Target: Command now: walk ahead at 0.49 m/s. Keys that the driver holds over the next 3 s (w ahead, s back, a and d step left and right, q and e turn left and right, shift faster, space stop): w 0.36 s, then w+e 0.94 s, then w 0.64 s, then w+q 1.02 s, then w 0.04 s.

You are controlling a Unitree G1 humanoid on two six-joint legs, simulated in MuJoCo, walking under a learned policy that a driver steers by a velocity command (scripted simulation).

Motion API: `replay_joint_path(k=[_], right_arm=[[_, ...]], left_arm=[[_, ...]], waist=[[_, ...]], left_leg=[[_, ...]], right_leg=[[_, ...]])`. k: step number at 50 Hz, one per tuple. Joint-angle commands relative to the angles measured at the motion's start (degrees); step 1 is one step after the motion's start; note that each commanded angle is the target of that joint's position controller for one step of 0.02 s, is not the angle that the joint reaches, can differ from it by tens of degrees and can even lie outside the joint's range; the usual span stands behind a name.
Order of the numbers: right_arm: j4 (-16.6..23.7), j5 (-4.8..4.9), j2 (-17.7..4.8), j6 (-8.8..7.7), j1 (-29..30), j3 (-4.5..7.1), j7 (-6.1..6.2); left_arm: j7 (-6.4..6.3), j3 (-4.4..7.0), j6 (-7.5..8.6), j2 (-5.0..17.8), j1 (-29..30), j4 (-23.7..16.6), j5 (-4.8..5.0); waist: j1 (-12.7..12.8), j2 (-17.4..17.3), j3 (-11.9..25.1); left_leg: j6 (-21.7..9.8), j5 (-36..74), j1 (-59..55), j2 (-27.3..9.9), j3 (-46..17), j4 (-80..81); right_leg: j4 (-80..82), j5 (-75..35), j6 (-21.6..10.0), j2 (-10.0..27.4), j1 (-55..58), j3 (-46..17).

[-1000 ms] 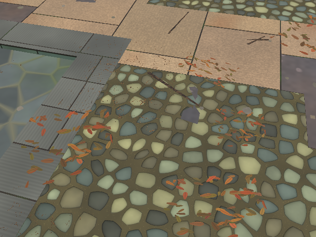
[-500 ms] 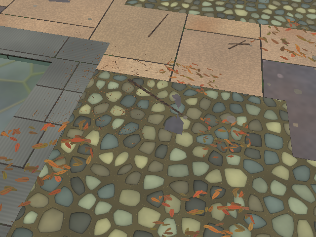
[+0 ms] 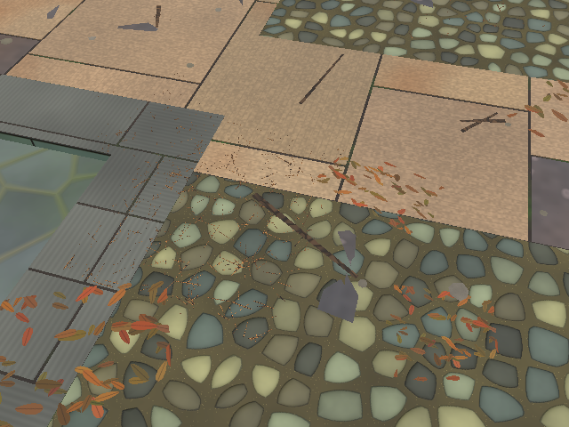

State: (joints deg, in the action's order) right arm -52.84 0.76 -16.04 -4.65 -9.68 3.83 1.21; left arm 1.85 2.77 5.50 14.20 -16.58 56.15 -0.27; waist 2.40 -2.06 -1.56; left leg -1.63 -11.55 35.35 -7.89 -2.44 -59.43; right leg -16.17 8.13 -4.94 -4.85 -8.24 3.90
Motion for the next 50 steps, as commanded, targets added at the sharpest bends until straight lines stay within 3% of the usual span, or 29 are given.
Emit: replay_joint_path(k=[1,5,10,12,13,14,15,16,17,18,19,20,21,23,26,31,36,39,40,41,42,43,44,45,46,47,48,49,50], right_arm=[[3.13,-0.72,-2.78,-0.03,0.65,0.58,-0.08],[5.38,-0.27,-1.35,-0.82,9.07,-0.38,-1.14],[8.50,0.39,-2.13,-1.41,15.99,-0.94,-2.95],[8.74,0.52,-3.78,-1.63,14.50,-0.50,-3.47],[8.07,0.49,-5.22,-1.72,11.27,0.13,-3.49],[5.87,0.41,-7.22,-1.73,3.79,1.31,-3.31],[2.85,-0.02,-10.45,-1.65,-7.00,2.69,-2.81],[1.14,-1.05,-16.32,-1.25,-15.27,4.23,-2.47],[0.71,-0.35,-12.37,-0.94,-16.06,3.04,-2.55],[1.29,0.02,-9.22,-1.07,-11.35,1.81,-2.52],[2.74,-0.33,-7.15,-1.16,-6.19,1.22,-2.30],[3.12,-0.78,-5.09,-1.40,-2.42,0.60,-2.42],[3.22,-1.27,-3.42,-1.91,-0.26,0.12,-2.50],[2.36,-1.61,-3.12,-2.37,0.35,0.13,-2.70],[0.95,-2.01,-5.13,-2.83,-1.40,0.70,-1.92],[0.50,-1.64,-6.44,-2.53,-2.83,0.70,-0.43],[-1.61,-0.65,-7.78,-0.57,-8.75,1.24,0.10],[-0.76,-0.26,-9.63,1.03,-7.46,1.89,0.58],[-0.25,-0.23,-10.43,1.53,-6.83,2.16,0.89],[0.26,-0.32,-10.91,2.08,-6.11,2.27,1.14],[0.98,-0.21,-10.67,2.22,-5.28,2.03,1.32],[2.90,-1.52,-7.07,1.37,-7.36,0.86,1.03],[5.20,-1.45,-1.38,-1.14,-9.86,-1.14,-0.21],[6.45,0.67,-6.53,-3.46,-3.14,0.05,-1.32],[7.65,1.88,-7.26,-4.59,0.17,0.13,-1.73],[7.25,0.95,-6.63,-4.90,0.49,0.18,-1.32],[6.83,-0.40,-7.52,-4.40,0.42,0.87,-0.89],[6.92,-0.78,-7.51,-3.55,-0.65,1.12,-0.91],[7.30,-1.11,-6.91,-2.83,-1.20,1.17,-0.86]], left_arm=[[-1.29,1.50,0.84,8.53,2.30,-3.40,0.16],[-1.97,1.52,0.33,9.29,-2.17,-2.17,0.85],[-2.18,1.87,-1.26,9.80,-7.30,0.24,1.26],[-2.36,2.29,-1.92,10.66,-6.71,0.21,1.30],[-2.42,2.47,-2.20,11.24,-5.64,-0.15,1.26],[-2.43,2.29,-2.57,10.85,-4.49,-0.51,1.14],[-2.50,1.44,-2.68,9.06,-4.51,-1.46,0.56],[-1.80,-0.52,-1.67,2.81,-10.76,-2.61,0.16],[-1.61,-0.75,-0.23,2.92,-9.84,-1.83,0.73],[-1.36,0.82,0.93,8.66,-4.46,-3.45,2.49],[-1.50,0.93,1.38,9.22,-0.74,-4.38,3.42],[-1.85,1.14,1.18,8.67,1.00,-4.42,2.94],[-2.19,1.62,0.32,8.12,0.20,-4.01,2.39],[-2.25,1.40,-1.49,5.05,-2.29,-3.10,2.20],[-2.44,1.72,-2.60,4.74,0.68,-4.71,2.03],[-1.06,1.35,-1.84,3.49,9.02,-7.85,1.22],[0.74,0.53,-1.86,2.60,17.32,-12.71,1.24],[1.96,1.24,-2.03,4.28,16.59,-14.85,1.46],[2.09,1.96,-2.24,5.60,13.71,-14.76,1.49],[2.02,3.19,-2.39,7.76,7.38,-13.65,1.69],[1.29,5.13,-2.52,11.20,-2.05,-11.49,1.85],[-0.22,6.87,-3.20,16.89,-8.57,-10.25,1.81],[-0.07,6.57,-2.62,18.81,-6.18,-11.85,1.73],[-0.07,5.12,-2.24,13.82,-6.86,-12.02,1.22],[-0.24,4.47,-1.71,11.05,-4.37,-12.19,1.18],[-0.15,4.05,-1.33,9.66,-0.24,-12.97,1.30],[-0.23,3.45,-1.17,7.69,3.00,-13.95,1.16],[-0.46,3.10,-1.18,7.19,4.40,-14.80,0.65],[-0.70,3.25,-1.14,7.83,4.55,-15.05,0.74]], waist=[[-2.04,3.90,-1.86],[0.80,4.00,-2.64],[2.23,4.31,-3.84],[0.35,5.56,-2.34],[-1.76,6.71,-0.08],[-5.85,6.84,4.43],[-10.01,5.52,12.04],[-8.79,-6.59,21.77],[-9.31,-11.02,25.18],[-9.01,-8.23,16.66],[-7.55,-4.79,10.44],[-5.83,-1.47,5.68],[-3.70,-2.51,3.79],[-1.85,-3.20,2.37],[-1.58,-1.62,-0.21],[-3.81,-0.59,-1.91],[-6.70,0.87,-4.20],[-4.29,-1.36,-1.88],[-2.32,-2.75,0.60],[1.29,-3.17,4.21],[6.25,-1.48,9.00],[6.28,8.65,14.92],[1.38,16.66,21.48],[4.89,10.25,19.95],[4.17,7.50,12.77],[1.06,1.54,8.07],[-0.88,1.12,5.58],[-2.54,2.14,4.84],[-3.30,2.51,4.42]], left_leg=[[1.57,9.22,4.31,-2.01,-1.33,8.78],[1.85,19.03,0.68,1.10,1.88,22.77],[0.29,15.01,2.54,2.81,1.75,30.00],[-1.22,10.24,-0.56,3.95,2.21,31.40],[-2.22,7.98,-5.79,5.57,3.52,31.73],[-3.79,8.11,-15.94,7.38,5.12,32.82],[-6.45,8.91,-32.64,4.24,1.86,30.49],[-15.63,0.90,-57.54,-11.05,-23.08,31.28],[-18.06,-5.22,-61.14,-15.15,-39.65,40.76],[-14.86,-7.79,-54.62,-13.09,-32.71,42.24],[-12.81,-4.70,-45.79,-11.42,-23.99,43.52],[-11.60,-0.67,-37.17,-9.28,-17.64,46.06],[-10.16,2.07,-31.72,-7.33,-12.92,48.09],[-9.83,5.19,-25.84,-5.88,-7.45,51.19],[-10.17,10.52,-25.03,-5.72,-1.37,53.45],[-7.73,14.17,-26.80,-3.64,7.94,54.80],[-7.22,20.78,-39.54,-7.47,10.79,50.62],[-5.63,41.52,-43.92,-8.79,12.97,42.51],[-4.97,51.32,-44.16,-8.67,13.69,37.12],[-4.03,56.68,-42.55,-7.76,14.45,28.07],[-1.96,51.25,-35.33,-5.27,15.50,14.77],[0.93,22.93,-16.80,-0.30,15.87,-4.90],[3.10,-21.86,3.11,12.25,4.45,-21.38],[1.36,-19.92,10.01,8.60,-4.02,-23.42],[-0.04,-14.89,11.95,5.89,-3.19,-20.13],[-0.10,-10.92,9.01,3.31,-2.79,-13.93],[0.50,-8.83,4.99,1.77,-2.49,-8.97],[1.19,-7.54,1.45,1.07,-2.72,-7.06],[2.20,-7.05,0.02,0.98,-2.39,-4.46]], right_leg=[[11.76,-3.89,-8.68,16.62,-1.74,-12.98],[11.59,-6.55,-6.53,14.50,-0.29,-7.88],[7.12,-10.64,-6.13,18.49,10.58,-8.07],[3.53,-17.81,-5.12,19.96,14.03,-8.36],[-0.40,-26.99,-4.44,19.65,14.65,-7.80],[-9.07,-35.36,-3.20,17.50,13.38,-5.85],[-22.51,-31.27,-1.47,14.56,5.37,-3.79],[-45.73,-9.40,3.09,6.01,-18.97,-0.66],[-56.05,23.93,3.45,1.44,-28.80,-7.88],[-60.33,22.47,2.03,5.16,-34.53,-10.65],[-59.09,17.34,1.26,8.32,-34.75,-9.31],[-55.04,12.83,1.42,10.59,-32.69,-8.44],[-51.57,9.73,1.53,12.51,-28.97,-9.12],[-49.49,7.17,2.18,13.12,-24.72,-9.43],[-44.27,0.33,3.36,12.87,-29.34,-10.99],[-27.10,-14.73,3.76,11.17,-28.59,-6.76],[-19.71,-10.86,1.97,10.21,-33.83,-3.45],[-18.83,-2.20,-0.56,6.98,-29.43,0.62],[-19.49,0.81,-1.70,4.82,-24.56,2.43],[-18.88,1.99,-3.23,2.46,-16.16,3.42],[-14.77,-1.24,-5.65,1.26,-1.36,1.36],[-13.85,0.35,-10.92,13.07,17.19,-18.49],[-3.90,6.67,-21.73,24.59,31.03,-51.23],[-0.79,7.54,-18.64,23.25,31.25,-48.00],[-0.83,4.11,-16.04,21.15,24.37,-38.52],[-0.34,-1.30,-13.91,18.43,15.09,-31.98],[0.61,-6.85,-12.74,16.51,8.22,-27.49],[1.95,-9.66,-12.71,15.45,3.64,-25.89],[2.88,-11.80,-13.02,14.99,1.08,-25.12]])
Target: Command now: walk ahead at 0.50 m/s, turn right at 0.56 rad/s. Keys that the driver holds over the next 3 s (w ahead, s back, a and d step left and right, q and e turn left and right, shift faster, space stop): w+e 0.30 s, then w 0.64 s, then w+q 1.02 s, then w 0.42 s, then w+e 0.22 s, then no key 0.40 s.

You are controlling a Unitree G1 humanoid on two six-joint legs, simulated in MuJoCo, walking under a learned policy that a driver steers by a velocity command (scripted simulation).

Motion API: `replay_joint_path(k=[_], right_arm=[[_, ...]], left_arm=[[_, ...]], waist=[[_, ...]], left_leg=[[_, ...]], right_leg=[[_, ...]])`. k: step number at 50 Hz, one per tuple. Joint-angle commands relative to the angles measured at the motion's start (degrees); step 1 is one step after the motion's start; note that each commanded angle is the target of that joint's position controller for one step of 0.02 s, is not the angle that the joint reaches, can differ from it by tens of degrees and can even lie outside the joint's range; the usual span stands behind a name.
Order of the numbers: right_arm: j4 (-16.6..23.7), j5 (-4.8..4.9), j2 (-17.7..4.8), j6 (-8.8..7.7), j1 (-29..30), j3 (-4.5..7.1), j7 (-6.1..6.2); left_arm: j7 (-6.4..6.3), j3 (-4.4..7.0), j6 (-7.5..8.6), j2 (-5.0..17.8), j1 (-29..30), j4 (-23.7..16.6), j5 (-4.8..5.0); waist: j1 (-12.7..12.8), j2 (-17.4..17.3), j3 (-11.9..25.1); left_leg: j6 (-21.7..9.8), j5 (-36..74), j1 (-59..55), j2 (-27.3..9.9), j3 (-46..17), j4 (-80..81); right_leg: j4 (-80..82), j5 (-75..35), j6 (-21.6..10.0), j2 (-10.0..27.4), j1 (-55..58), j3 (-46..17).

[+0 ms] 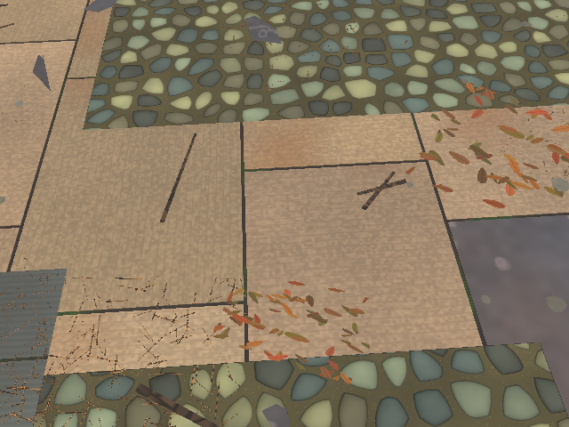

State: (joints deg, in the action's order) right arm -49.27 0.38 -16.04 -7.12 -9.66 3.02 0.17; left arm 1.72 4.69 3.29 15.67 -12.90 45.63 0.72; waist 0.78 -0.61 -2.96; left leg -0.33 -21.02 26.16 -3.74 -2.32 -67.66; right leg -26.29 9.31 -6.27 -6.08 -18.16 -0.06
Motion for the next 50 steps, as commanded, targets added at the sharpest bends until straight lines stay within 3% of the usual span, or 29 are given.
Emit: replay_joint_path(k=[1,4,7,10,13,14,15,16,17,18,19,20,21,22,25,29,32,36,38,39,40,41,42,43,44,45,46,48,50], right_arm=[[4.07,-1.03,-6.04,0.23,-1.16,1.84,0.25],[6.50,-1.43,-4.30,0.86,4.92,1.19,0.52],[8.38,-0.90,-2.90,0.48,10.76,0.48,-0.04],[10.20,0.05,-4.43,0.08,13.81,0.77,-0.59],[10.43,0.23,-7.06,-0.78,12.18,1.64,-1.16],[9.81,0.21,-7.63,-1.12,9.43,1.99,-1.18],[8.48,-0.21,-8.91,-1.41,4.10,2.77,-0.93],[7.46,-1.34,-11.46,-1.67,-4.11,3.51,-0.63],[5.64,-2.28,-16.61,-0.99,-11.49,4.90,-0.52],[4.48,-0.55,-12.96,-0.59,-12.73,4.27,-1.11],[5.46,0.04,-8.33,-0.35,-9.56,3.02,-1.15],[6.06,-0.44,-6.77,0.16,-6.43,2.41,-1.12],[5.89,-0.89,-5.69,0.49,-4.14,1.94,-1.19],[5.74,-1.33,-4.65,0.47,-3.10,1.45,-1.13],[4.50,-0.59,-5.29,0.11,-3.75,1.55,-1.21],[3.27,0.14,-8.54,0.51,-5.24,2.37,-0.78],[2.05,0.76,-9.51,1.18,-7.85,2.43,-0.68],[0.00,1.27,-10.29,2.29,-11.50,2.47,-0.69],[-0.48,1.40,-11.21,2.96,-11.20,2.68,-0.48],[-0.44,1.56,-11.34,3.21,-10.34,2.61,-0.32],[-0.35,1.27,-9.97,3.28,-10.64,2.05,-0.20],[1.47,-0.35,-6.85,2.97,-10.19,0.64,-0.09],[2.56,-0.27,-1.22,1.69,-16.01,-1.06,-0.29],[2.00,0.92,-7.24,0.79,-12.90,0.32,-0.67],[3.58,1.85,-9.13,0.29,-8.33,0.92,-0.98],[3.78,1.40,-8.55,0.26,-5.98,0.83,-0.80],[3.92,0.49,-8.08,0.50,-5.01,1.03,-0.68],[3.24,0.58,-6.05,1.84,-7.10,0.86,-0.83],[3.31,0.62,-4.47,3.16,-6.60,0.52,-0.68]], left_arm=[[-0.92,1.49,1.12,7.12,0.44,-4.56,-0.06],[-2.17,2.21,0.90,9.59,-1.92,-4.46,0.27],[-2.60,2.35,0.20,9.72,-4.29,-4.13,0.51],[-2.60,2.28,-0.20,9.23,-7.02,-3.15,0.87],[-3.03,2.28,-0.66,8.91,-7.08,-3.29,0.67],[-3.10,2.24,-0.84,8.71,-6.39,-3.65,0.54],[-3.02,1.73,-0.86,7.36,-5.74,-4.21,0.34],[-2.75,0.46,-0.64,4.20,-5.55,-5.09,-0.35],[-2.67,-0.66,0.04,0.36,-13.78,-6.13,0.77],[-2.70,-0.56,0.36,3.90,-15.69,-5.14,1.64],[-2.64,0.47,0.28,8.27,-10.86,-4.91,1.70],[-2.73,0.53,0.14,8.57,-6.07,-5.87,1.02],[-2.65,0.53,0.32,7.92,-2.78,-6.94,0.18],[-2.42,0.64,0.34,7.12,-2.15,-7.26,-0.03],[-1.90,-0.13,0.12,3.92,-2.83,-7.45,0.11],[-1.41,-1.35,0.66,2.11,3.70,-9.50,-0.40],[-0.85,-1.67,1.06,2.00,8.92,-10.57,0.03],[-0.04,-1.46,1.37,3.14,13.88,-12.59,0.54],[0.21,-0.90,1.56,4.51,12.21,-12.52,0.45],[0.07,-0.10,1.59,5.80,7.76,-11.25,0.12],[-0.37,1.32,1.47,8.44,-0.24,-8.75,-0.21],[-1.09,2.64,1.15,12.97,-10.99,-7.01,-0.90],[-0.92,3.08,0.76,16.75,-12.58,-6.21,-0.96],[-0.73,1.79,0.77,11.56,-12.63,-6.31,-0.28],[-0.73,0.97,0.98,9.61,-8.94,-6.59,-0.10],[-0.61,0.51,1.07,8.38,-5.48,-6.95,-0.37],[-0.39,0.17,1.16,7.12,-2.68,-7.16,-0.80],[-0.28,-0.09,1.75,5.73,-0.30,-6.97,-1.18],[-0.43,0.28,2.71,6.44,-0.32,-5.80,-0.96]], waist=[[-2.02,1.25,5.26],[-0.50,2.21,3.19],[2.26,4.44,2.87],[3.46,5.60,2.89],[1.82,7.24,3.41],[0.17,8.11,4.03],[-2.59,7.85,6.74],[-6.22,4.26,14.05],[-4.05,-12.16,22.47],[-4.31,-16.72,22.10],[-5.57,-9.53,13.59],[-5.26,-4.93,8.68],[-4.35,-3.40,4.56],[-2.88,-4.16,3.23],[-1.30,-5.37,3.14],[-2.69,-3.62,2.54],[-4.62,-3.76,1.72],[-5.50,-4.39,0.36],[-3.36,-5.00,1.25],[-0.38,-4.64,3.74],[3.19,-3.42,8.93],[7.28,3.47,17.51],[3.62,18.14,22.81],[5.73,12.14,20.48],[5.01,9.78,12.97],[3.45,5.92,9.27],[1.77,4.88,6.49],[-1.23,5.91,5.60],[-2.00,5.15,4.19]], left_leg=[[1.94,3.26,8.64,-3.13,-1.77,6.54],[4.21,13.20,8.42,-1.41,-0.21,19.39],[4.26,25.01,3.27,1.87,0.68,32.58],[3.59,26.43,1.51,3.11,-0.80,37.74],[1.60,20.25,-0.34,3.08,-2.36,40.46],[0.52,18.50,-3.66,3.29,-1.71,41.60],[-1.13,18.41,-11.46,2.97,-1.14,43.29],[-4.58,16.42,-24.70,-4.24,-7.11,41.52],[-14.11,6.02,-45.48,-17.22,-31.51,44.71],[-16.26,-7.84,-47.08,-20.59,-45.27,50.28],[-13.70,-11.49,-40.19,-17.91,-37.90,51.54],[-11.76,-6.13,-32.94,-15.29,-29.63,51.70],[-11.52,0.69,-26.06,-12.98,-24.06,53.04],[-11.04,5.75,-21.98,-11.13,-19.94,54.25],[-12.21,14.01,-18.28,-9.52,-13.69,57.36],[-12.38,20.44,-17.90,-8.78,-7.20,59.65],[-10.95,21.40,-17.81,-7.46,-3.29,59.32],[-9.81,22.24,-23.05,-10.21,-3.92,56.89],[-8.65,28.15,-25.05,-11.09,-3.65,53.37],[-7.48,36.37,-24.57,-9.73,-1.71,47.97],[-5.90,40.85,-21.37,-6.89,0.93,38.04],[-3.33,26.58,-9.81,-3.62,3.87,19.82],[-0.38,-9.87,10.99,5.76,3.00,1.97],[-0.83,-12.30,17.73,2.95,-3.15,-4.85],[-1.52,-7.08,20.90,0.34,-2.22,-5.34],[-1.44,-2.08,19.01,-1.89,-1.06,-3.03],[-1.01,1.07,16.76,-3.24,-0.97,0.19],[-0.31,4.28,11.25,-4.67,-1.49,3.23],[0.65,7.39,11.53,-4.86,-1.57,5.90]], right_leg=[[13.52,-15.35,-11.80,15.72,8.63,-19.36],[14.15,-15.89,-9.99,12.78,4.34,-14.83],[12.98,-10.17,-6.81,10.02,1.90,-12.86],[10.49,-5.52,-5.69,11.69,4.89,-16.84],[5.01,-4.83,-4.65,14.09,10.33,-22.18],[2.70,-6.31,-4.04,13.90,10.72,-23.04],[-2.49,-9.16,-2.55,11.47,9.65,-22.01],[-15.75,-6.29,-0.59,8.41,4.88,-17.86],[-35.71,12.63,3.91,-0.02,-14.32,-10.03],[-45.20,24.31,4.57,2.23,-24.17,-10.47],[-48.57,19.68,4.64,4.84,-27.21,-11.26],[-48.21,15.55,4.67,6.87,-26.41,-8.85],[-44.93,12.81,4.56,8.25,-25.39,-8.17],[-41.77,10.84,4.29,9.91,-22.90,-8.06],[-34.44,8.94,4.68,11.42,-19.80,-5.40],[-20.16,-1.53,5.78,12.23,-18.81,-2.90],[-11.23,-8.53,6.20,10.53,-14.87,-0.83],[-5.67,-6.80,4.73,9.24,-14.08,-0.27],[-3.02,-4.05,3.09,8.09,-9.76,0.63],[-0.76,-4.47,1.85,6.65,-2.52,2.00],[-0.55,-4.96,0.16,6.38,9.54,2.04],[-2.37,-7.10,-3.95,17.70,26.37,-10.64],[4.68,3.92,-12.44,28.91,40.21,-36.49],[7.86,11.07,-11.80,27.99,38.30,-39.43],[8.71,8.59,-9.73,25.97,31.94,-31.28],[9.90,3.11,-8.57,23.35,24.81,-25.12],[11.67,-1.61,-8.08,21.58,18.69,-21.26],[15.18,-6.37,-7.90,19.99,12.16,-16.18],[17.67,-9.77,-8.17,19.88,9.61,-11.36]])
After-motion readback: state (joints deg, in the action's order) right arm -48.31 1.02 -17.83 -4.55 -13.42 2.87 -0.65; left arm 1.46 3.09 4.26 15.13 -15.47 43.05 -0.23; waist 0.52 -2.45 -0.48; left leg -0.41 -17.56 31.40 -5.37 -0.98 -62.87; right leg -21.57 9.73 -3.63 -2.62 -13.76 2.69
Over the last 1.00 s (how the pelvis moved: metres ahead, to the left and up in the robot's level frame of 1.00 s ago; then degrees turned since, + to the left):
0.58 -0.01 -0.01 -18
